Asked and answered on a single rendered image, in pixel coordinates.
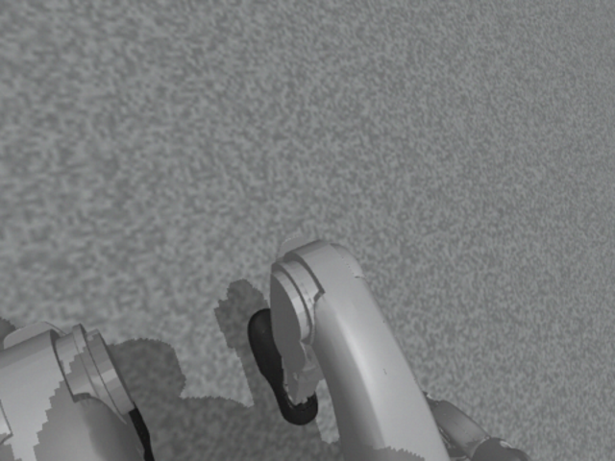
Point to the right robot foot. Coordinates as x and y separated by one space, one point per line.
269 363

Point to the left robot foot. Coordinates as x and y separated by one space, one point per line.
143 433

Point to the right robot arm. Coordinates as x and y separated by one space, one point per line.
497 449

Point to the right robot hand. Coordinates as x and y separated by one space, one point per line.
462 433

